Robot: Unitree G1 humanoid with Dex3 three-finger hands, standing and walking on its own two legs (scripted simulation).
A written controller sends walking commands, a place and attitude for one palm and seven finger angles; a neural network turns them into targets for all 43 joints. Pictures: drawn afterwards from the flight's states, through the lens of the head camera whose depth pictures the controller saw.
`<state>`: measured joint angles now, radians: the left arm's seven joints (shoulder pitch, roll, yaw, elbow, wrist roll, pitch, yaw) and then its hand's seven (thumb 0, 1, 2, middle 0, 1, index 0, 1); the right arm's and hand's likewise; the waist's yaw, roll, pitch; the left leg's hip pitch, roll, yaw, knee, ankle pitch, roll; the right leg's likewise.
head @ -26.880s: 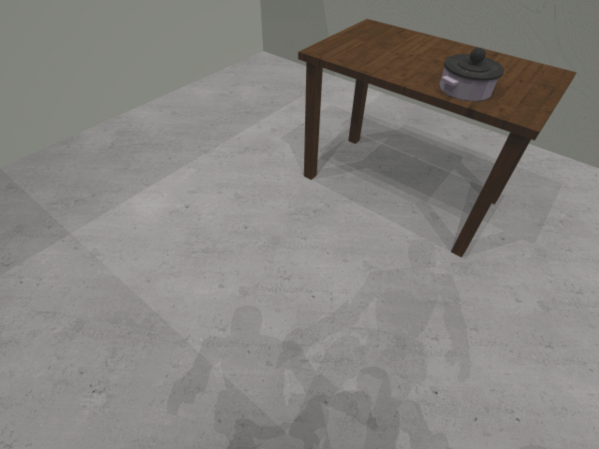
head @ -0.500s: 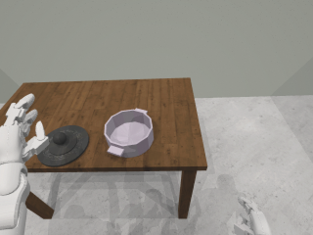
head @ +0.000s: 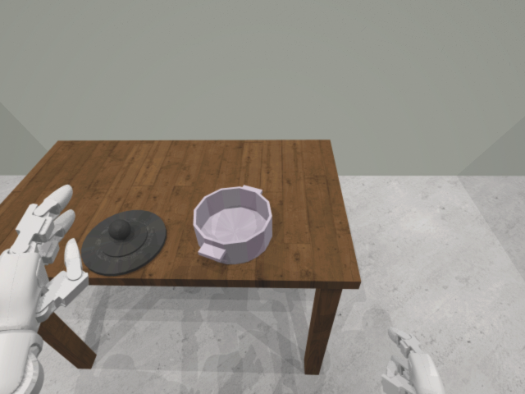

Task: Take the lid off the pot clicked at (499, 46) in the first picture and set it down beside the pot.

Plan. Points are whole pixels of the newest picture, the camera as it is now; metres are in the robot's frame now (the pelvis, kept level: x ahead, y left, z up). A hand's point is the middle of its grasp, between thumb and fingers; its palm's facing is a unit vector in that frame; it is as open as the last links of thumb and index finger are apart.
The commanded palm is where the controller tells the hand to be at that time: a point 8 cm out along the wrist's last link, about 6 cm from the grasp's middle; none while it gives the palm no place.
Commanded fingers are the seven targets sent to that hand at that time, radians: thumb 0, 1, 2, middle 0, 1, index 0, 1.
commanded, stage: draw the hand back to the body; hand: left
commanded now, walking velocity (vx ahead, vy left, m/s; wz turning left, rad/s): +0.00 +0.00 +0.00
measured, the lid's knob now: (119, 229) +0.45 +0.39 -0.07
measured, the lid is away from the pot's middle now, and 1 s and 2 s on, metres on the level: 0.26 0.26 0.26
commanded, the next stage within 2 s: step back with the hand held close in 0.22 s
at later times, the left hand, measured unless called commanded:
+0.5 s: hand (45, 287) +0.17 +0.26 +0.18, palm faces +0.38 -0.83 -0.41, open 7.4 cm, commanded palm +0.11 +0.30 +0.17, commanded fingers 0.00 0.90 0.90 -0.20 -0.30 -0.20 -0.30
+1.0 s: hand (7, 350) +0.11 +0.27 +0.16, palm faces +0.35 -0.82 -0.46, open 7.4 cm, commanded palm +0.05 +0.32 +0.17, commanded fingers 0.00 0.90 0.90 -0.20 -0.30 -0.20 -0.30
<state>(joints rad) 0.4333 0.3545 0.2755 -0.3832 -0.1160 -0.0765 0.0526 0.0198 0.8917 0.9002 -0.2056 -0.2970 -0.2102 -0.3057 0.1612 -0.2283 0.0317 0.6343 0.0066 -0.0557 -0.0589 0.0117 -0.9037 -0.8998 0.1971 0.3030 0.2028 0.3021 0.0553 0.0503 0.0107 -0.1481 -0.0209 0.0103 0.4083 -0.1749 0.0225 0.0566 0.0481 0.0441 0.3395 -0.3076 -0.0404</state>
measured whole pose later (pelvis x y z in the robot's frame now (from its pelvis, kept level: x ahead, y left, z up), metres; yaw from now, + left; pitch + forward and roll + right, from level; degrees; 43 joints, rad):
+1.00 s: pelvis -0.07 +0.03 -0.01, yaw +2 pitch -1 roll -2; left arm 0.62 0.39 0.35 -0.60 -0.06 -0.19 0.09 0.02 0.89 0.90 -0.21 -0.30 -0.21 -0.31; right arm 0.25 -0.21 0.01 0.56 0.02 -0.09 -0.06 0.01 -0.90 -0.90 0.20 0.30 0.20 0.30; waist 0.02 0.05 0.01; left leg -0.42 -0.03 0.01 0.59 -0.25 0.04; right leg -0.21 0.03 0.00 0.53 -0.31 0.00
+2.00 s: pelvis -0.25 +0.07 -0.02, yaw -1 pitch -1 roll +3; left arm 0.65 0.39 0.36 -0.59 -0.06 -0.15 0.11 0.02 0.89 0.90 -0.21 -0.30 -0.22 -0.31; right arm 0.25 -0.20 -0.02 0.62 0.03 -0.08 -0.08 0.01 -0.90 -0.90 0.20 0.30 0.20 0.30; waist -0.01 -0.06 -0.02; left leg -0.37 0.02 0.02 0.94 -0.50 0.02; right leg -0.41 -0.07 -0.05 0.62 -0.20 -0.03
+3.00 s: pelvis -0.29 +0.08 -0.02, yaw +9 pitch +2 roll +0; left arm 0.34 0.22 0.03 0.86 0.01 0.07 -0.01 0.01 0.98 0.90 -0.20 -0.30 -0.20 -0.30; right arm 0.40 -0.21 -0.02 0.89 -0.05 0.02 -0.01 0.01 -0.91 -0.90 0.20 0.30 0.20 0.30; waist -0.03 -0.08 0.04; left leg -0.34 0.03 0.03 0.68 -0.36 0.00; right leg -0.43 -0.02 -0.01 0.84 -0.45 0.00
